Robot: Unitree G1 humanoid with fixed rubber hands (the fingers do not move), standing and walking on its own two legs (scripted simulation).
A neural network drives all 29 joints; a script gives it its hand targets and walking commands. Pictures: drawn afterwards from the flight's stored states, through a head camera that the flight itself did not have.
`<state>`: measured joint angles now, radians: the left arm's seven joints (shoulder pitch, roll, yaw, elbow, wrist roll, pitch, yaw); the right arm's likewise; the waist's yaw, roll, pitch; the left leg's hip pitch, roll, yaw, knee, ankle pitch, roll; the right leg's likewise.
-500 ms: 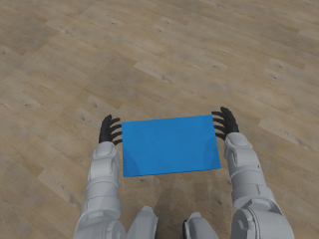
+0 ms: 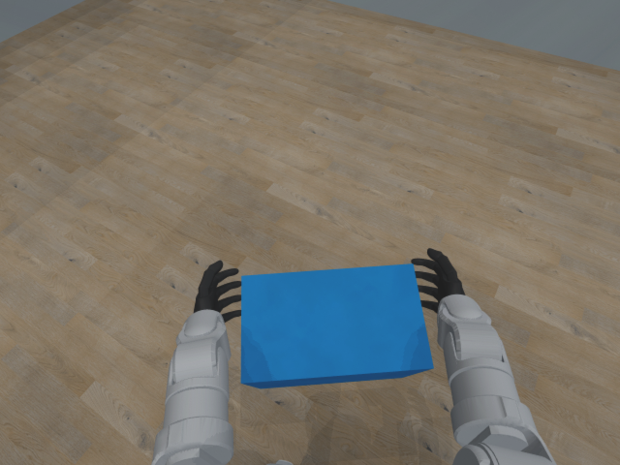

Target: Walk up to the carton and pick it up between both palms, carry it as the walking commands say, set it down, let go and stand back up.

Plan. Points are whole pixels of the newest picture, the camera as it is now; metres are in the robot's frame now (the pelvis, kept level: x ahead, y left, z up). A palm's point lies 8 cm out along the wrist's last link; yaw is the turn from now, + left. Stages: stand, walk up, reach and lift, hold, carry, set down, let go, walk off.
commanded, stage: reach and lift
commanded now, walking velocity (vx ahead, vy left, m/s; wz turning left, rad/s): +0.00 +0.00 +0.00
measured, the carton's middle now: (329, 332) +0.32 +0.03 -0.11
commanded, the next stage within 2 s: hold in 1.94 s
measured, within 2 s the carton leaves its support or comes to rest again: neither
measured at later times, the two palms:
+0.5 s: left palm (189, 309) +0.28 +0.19 +0.05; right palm (462, 295) +0.32 -0.13 +0.05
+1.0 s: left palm (195, 300) +0.28 +0.18 +0.07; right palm (485, 304) +0.30 -0.15 +0.07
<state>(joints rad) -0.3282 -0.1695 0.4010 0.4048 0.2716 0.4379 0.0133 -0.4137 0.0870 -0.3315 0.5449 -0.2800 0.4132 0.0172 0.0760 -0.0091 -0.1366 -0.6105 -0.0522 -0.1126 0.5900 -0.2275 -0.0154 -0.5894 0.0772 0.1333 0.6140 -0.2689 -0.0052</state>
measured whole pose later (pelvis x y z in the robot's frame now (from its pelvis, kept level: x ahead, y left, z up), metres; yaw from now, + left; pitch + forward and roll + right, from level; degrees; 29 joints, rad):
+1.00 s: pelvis +0.01 +0.00 +0.02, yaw +0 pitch -6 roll +0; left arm -0.26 -0.15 0.27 0.24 0.28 0.75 0.01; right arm -0.27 0.12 -0.27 0.31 -0.30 0.72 0.02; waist 0.05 0.00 -0.04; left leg -0.06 -0.04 -0.11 0.32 -0.16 0.00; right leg -0.04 0.05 0.14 0.33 -0.19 -0.01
